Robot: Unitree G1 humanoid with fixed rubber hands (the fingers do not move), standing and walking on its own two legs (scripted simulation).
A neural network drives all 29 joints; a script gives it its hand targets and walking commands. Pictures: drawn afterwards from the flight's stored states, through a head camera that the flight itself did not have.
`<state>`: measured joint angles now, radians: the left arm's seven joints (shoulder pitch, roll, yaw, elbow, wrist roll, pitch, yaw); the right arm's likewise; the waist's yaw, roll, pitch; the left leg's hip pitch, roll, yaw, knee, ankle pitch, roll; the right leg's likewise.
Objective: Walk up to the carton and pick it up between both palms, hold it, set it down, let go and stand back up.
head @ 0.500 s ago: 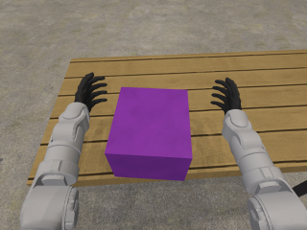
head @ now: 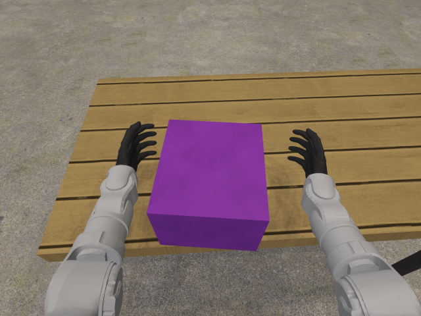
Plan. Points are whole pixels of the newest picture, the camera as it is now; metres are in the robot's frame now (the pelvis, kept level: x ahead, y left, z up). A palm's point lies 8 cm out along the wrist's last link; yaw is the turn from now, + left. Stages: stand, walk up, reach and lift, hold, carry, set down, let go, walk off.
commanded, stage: reach and lift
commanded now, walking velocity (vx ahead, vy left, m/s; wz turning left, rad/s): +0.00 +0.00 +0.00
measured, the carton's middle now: (211, 183) +0.38 +0.00 +0.02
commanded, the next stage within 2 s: none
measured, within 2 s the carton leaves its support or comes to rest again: leaves its support in 1.66 s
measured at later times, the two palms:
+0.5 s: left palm (144, 166) +0.41 +0.14 +0.05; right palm (291, 176) +0.37 -0.16 +0.05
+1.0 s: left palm (147, 169) +0.40 +0.13 +0.05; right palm (293, 179) +0.36 -0.16 +0.05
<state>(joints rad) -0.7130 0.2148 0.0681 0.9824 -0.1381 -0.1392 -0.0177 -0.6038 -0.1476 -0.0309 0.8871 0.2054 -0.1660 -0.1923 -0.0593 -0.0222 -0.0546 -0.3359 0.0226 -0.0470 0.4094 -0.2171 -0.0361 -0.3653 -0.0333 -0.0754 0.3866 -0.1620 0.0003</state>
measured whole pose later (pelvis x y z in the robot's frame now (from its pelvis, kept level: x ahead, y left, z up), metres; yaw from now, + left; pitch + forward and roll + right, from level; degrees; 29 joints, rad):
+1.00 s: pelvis +0.00 +0.01 +0.00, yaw +0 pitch +6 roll -1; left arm -0.71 0.02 0.32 1.04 0.19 -0.24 -0.01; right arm -0.61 0.09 -0.40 0.97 -0.28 -0.33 -0.18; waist -0.06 -0.02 -0.03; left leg -0.30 0.02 -0.05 0.42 -0.23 -0.04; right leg -0.31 -0.03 -0.08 0.37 -0.15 0.01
